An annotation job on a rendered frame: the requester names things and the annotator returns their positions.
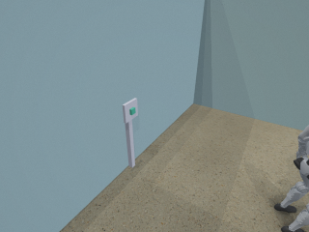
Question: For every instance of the panel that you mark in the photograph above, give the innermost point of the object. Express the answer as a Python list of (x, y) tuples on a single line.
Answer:
[(129, 129)]

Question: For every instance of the humanoid robot torso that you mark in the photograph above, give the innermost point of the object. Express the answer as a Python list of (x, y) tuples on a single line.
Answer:
[(304, 165)]

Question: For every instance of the left robot shin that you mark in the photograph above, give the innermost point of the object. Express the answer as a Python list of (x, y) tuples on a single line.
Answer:
[(292, 196)]

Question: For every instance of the button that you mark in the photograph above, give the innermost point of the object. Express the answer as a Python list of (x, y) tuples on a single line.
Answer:
[(132, 111)]

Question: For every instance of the robot left hand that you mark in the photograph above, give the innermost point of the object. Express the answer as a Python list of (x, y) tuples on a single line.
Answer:
[(304, 155)]

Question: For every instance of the left robot forearm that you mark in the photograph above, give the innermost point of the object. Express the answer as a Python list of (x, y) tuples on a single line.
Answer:
[(302, 145)]

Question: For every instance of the left robot upper arm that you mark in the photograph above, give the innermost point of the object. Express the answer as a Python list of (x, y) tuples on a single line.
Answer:
[(304, 136)]

